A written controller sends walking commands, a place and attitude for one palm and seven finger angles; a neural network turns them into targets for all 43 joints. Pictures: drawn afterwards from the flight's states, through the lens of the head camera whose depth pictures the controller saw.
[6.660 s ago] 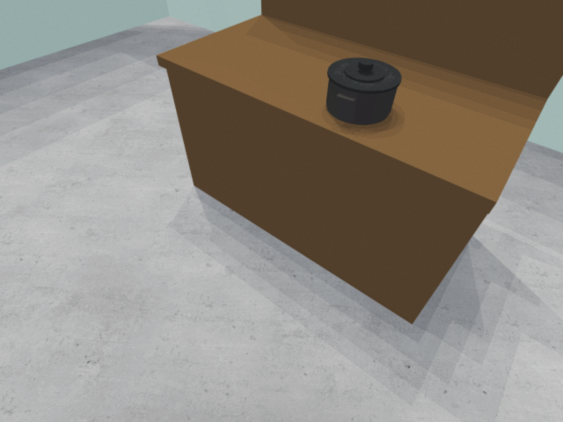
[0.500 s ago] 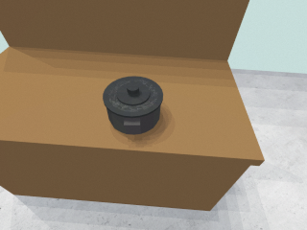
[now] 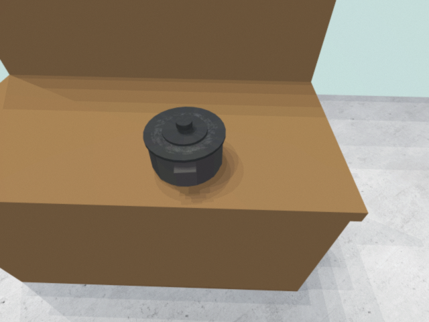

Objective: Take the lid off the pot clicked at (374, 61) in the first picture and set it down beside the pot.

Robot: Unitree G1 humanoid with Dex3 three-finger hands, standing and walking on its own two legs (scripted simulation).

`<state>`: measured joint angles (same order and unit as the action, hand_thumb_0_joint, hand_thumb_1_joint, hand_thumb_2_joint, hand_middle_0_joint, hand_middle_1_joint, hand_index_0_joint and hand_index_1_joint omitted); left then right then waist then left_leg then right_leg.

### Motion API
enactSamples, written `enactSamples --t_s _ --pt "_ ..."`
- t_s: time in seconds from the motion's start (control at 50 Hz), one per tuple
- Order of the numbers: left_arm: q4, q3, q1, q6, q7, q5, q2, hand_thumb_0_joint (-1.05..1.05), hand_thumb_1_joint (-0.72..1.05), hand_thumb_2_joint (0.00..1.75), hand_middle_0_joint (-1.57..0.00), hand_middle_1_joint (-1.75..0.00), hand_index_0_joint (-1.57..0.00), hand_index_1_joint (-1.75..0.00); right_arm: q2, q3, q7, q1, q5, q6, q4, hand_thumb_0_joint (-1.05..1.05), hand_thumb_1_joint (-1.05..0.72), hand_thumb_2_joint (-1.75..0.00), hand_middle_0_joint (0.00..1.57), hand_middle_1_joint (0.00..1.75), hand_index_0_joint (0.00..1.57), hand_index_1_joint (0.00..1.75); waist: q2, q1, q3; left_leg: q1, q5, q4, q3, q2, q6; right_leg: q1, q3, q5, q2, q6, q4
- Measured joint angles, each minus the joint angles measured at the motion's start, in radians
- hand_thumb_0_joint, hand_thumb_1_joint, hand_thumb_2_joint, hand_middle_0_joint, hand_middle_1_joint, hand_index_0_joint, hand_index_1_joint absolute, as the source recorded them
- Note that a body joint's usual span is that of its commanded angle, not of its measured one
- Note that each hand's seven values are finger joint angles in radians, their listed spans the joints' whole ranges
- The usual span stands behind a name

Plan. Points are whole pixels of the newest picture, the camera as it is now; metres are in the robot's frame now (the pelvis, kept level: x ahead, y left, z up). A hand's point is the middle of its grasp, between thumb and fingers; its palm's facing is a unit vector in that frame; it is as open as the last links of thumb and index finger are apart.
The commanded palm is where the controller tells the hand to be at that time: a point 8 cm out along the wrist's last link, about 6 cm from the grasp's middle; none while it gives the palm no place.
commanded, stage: look again from close up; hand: left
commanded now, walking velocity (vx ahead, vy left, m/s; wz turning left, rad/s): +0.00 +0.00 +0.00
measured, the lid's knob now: (184, 123) +0.55 +0.11 +0.07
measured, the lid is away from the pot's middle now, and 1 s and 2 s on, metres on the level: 0.00 0.00 0.00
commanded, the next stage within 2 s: lift the closed hand beside the body in 0.52 s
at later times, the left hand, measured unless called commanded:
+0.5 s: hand out of the picture +0.00 +0.17 -0.17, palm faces +0.02 -0.98 -0.18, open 7.4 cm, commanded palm none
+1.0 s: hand out of the picture +0.12 +0.19 -0.05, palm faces +0.21 -0.95 -0.23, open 4.7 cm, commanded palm +0.08 +0.24 -0.03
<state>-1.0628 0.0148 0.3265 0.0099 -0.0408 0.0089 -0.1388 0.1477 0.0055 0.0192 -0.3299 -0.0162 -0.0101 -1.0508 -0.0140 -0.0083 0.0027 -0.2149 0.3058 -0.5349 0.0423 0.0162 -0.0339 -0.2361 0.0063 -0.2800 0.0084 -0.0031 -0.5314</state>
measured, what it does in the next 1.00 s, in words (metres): stands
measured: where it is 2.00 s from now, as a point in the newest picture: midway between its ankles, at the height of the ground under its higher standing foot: outside the picture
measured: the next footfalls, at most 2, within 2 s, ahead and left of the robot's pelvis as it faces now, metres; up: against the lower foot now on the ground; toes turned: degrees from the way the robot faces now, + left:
none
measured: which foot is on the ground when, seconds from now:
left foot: down 0.00-1.00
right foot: down 0.00-1.00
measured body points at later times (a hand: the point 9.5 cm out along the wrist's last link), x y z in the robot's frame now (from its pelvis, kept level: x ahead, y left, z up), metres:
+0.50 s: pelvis +0.01 +0.01 +0.00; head +0.02 +0.01 +0.45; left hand +0.00 +0.22 -0.16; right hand +0.01 -0.21 -0.16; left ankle -0.01 +0.10 -0.73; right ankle +0.00 -0.12 -0.73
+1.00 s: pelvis -0.01 -0.01 +0.00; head -0.02 -0.01 +0.45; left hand +0.11 +0.24 -0.03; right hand +0.23 -0.24 -0.03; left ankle -0.01 +0.10 -0.73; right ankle +0.00 -0.12 -0.73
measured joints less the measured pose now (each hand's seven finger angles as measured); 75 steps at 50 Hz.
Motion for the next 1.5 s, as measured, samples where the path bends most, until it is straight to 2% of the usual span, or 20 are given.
enactSamples --t_s 0.22,0.64,0.66,0.7,0.74,0.76,0.8,0.86,0.92,1.02,1.1,1.2,1.34,1.5 --pt "0.004 -0.005 -0.015 -0.004 -0.001 -0.001 -0.015 0.0 0.91 0.9 -0.2 -0.3 -0.2 -0.3 -0.005 0.005 0.003 0.011 0.003 -0.011 -0.026 0.01 -0.92 -0.9 0.2 0.3 0.2 0.29 0.011 0.004 -0.012 0.02 -0.011 0.032 0.011 0.012 -0.01 0.011 -0.012 0.007 0.011 -0.011 0.017" --pt "-0.029 -0.001 -0.016 0.0 -0.007 0.002 0.003 0.0 0.9 0.9 -0.2 -0.3 -0.2 -0.3 -0.003 0.001 0.011 0.042 0.007 -0.011 -0.053 0.01 -0.92 -0.9 0.2 0.3 0.2 0.29 0.014 0.011 -0.038 0.039 -0.01 0.047 0.005 0.009 -0.007 0.037 -0.006 0.007 0.008 -0.012 0.043" --pt "0.092 -0.008 0.016 -0.04 -0.017 -0.027 0.001 0.0 0.91 0.9 -0.2 -0.3 -0.2 -0.3 0.004 0.002 0.008 0.03 0.015 -0.02 -0.02 0.01 -0.92 -0.9 0.2 0.3 0.2 0.29 0.011 0.013 -0.048 0.034 -0.005 0.035 0.001 0.007 -0.006 0.038 -0.002 0.008 0.006 -0.012 0.042" --pt "0.401 0.013 0.1 -0.072 -0.076 -0.053 -0.031 0.02 0.93 0.9 -0.22 -0.31 -0.22 -0.31 0.021 0.001 0.018 -0.012 0.047 -0.103 0.048 0.02 -0.93 -0.9 0.21 0.3 0.2 0.29 0.008 0.03 -0.05 0.038 -0.007 0.037 -0.006 0.01 -0.002 0.043 0.005 0.007 0.01 -0.009 0.041" --pt "0.611 0.034 0.131 -0.074 -0.112 -0.046 -0.051 0.03 0.94 0.9 -0.24 -0.34 -0.24 -0.34 0.051 0.002 0.017 -0.023 0.056 -0.173 0.1 0.02 -0.93 -0.9 0.21 0.3 0.2 0.29 -0.007 0.029 -0.038 0.05 -0.018 0.051 -0.021 0.02 -0.005 0.063 0.02 0.009 0.019 -0.01 0.054" --pt "0.655 0.035 0.125 -0.06 -0.12 -0.03 -0.049 0.02 0.94 0.9 -0.26 -0.36 -0.26 -0.36 0.067 0.0 0.011 -0.011 0.05 -0.191 0.123 0.02 -0.93 -0.9 0.21 0.3 0.2 0.29 -0.015 0.021 -0.026 0.048 -0.023 0.054 -0.028 0.024 -0.007 0.063 0.028 0.012 0.023 -0.011 0.058" --pt "0.672 0.019 0.091 -0.039 -0.114 -0.006 -0.034 0.02 0.94 0.9 -0.3 -0.41 -0.3 -0.41 0.089 -0.014 -0.01 0.041 0.035 -0.189 0.174 0.02 -0.93 -0.9 0.2 0.3 0.2 0.29 -0.022 0.004 0.0 0.024 -0.028 0.045 -0.033 0.027 -0.009 0.04 0.033 0.013 0.027 -0.013 0.046" --pt "0.761 -0.02 0.109 -0.034 -0.074 -0.009 -0.021 0.01 0.93 0.9 -0.39 -0.51 -0.39 -0.51 0.091 -0.031 -0.026 0.126 0.027 -0.164 0.273 0.02 -0.92 -0.9 0.2 0.3 0.2 0.29 -0.01 -0.006 0.019 0.004 -0.029 0.034 -0.023 0.019 -0.003 0.011 0.023 0.015 0.019 -0.007 0.027" --pt "0.88 -0.034 0.173 -0.008 -0.049 -0.019 -0.029 0.01 0.92 0.9 -0.5 -0.63 -0.51 -0.63 0.089 -0.034 -0.018 0.177 0.029 -0.152 0.388 0.01 -0.92 -0.9 0.2 0.29 0.2 0.29 0.001 0.001 0.029 -0.003 -0.027 0.023 -0.023 0.007 0.005 0.007 0.023 0.018 0.008 0.001 0.024" --pt "0.936 -0.053 0.21 0.009 -0.035 -0.031 -0.049 0.0 0.91 0.9 -0.71 -0.85 -0.71 -0.85 0.099 -0.03 0.008 0.23 0.033 -0.129 0.516 0.01 -0.91 -0.9 0.2 0.29 0.2 0.29 0.009 0.036 0.016 -0.027 -0.023 -0.003 -0.044 -0.006 0.016 -0.001 0.044 0.02 -0.005 0.013 0.02" --pt "0.977 -0.066 0.234 0.0 -0.042 -0.038 -0.063 0.01 0.9 0.9 -0.88 -1.04 -0.88 -1.04 0.098 -0.014 0.029 0.226 0.026 -0.119 0.546 0.01 -0.91 -0.9 0.2 0.29 0.2 0.29 0.003 0.06 0.009 -0.029 -0.023 -0.008 -0.061 -0.01 0.021 0.008 0.061 0.022 -0.01 0.019 0.03" --pt "1.003 -0.085 0.242 -0.014 -0.049 -0.04 -0.072 0.01 0.9 0.9 -1.08 -1.26 -1.08 -1.26 0.072 0.012 0.041 0.189 0.02 -0.104 0.521 0.01 -0.91 -0.9 0.2 0.3 0.2 0.29 -0.01 0.073 -0.004 -0.013 -0.021 -0.003 -0.069 -0.012 0.024 0.028 0.07 0.018 -0.012 0.022 0.038" --pt "1.036 -0.116 0.262 -0.015 -0.05 -0.036 -0.085 0.01 0.9 0.9 -1.23 -1.43 -1.23 -1.43 0.039 0.031 0.044 0.121 0.017 -0.094 0.446 0.01 -0.9 -0.9 0.21 0.3 0.2 0.3 -0.028 0.061 -0.019 0.017 -0.019 0.017 -0.063 -0.01 0.024 0.049 0.063 0.01 -0.01 0.021 0.043" --pt "1.117 -0.142 0.315 0.006 -0.051 -0.028 -0.103 0.01 0.9 0.9 -1.28 -1.48 -1.28 -1.48 0.052 0.001 0.045 0.093 0.017 -0.115 0.393 0.01 -0.9 -0.9 0.21 0.3 0.2 0.3 -0.038 0.045 -0.023 0.042 -0.017 0.038 -0.046 -0.009 0.02 0.064 0.046 0.009 -0.009 0.017 0.054"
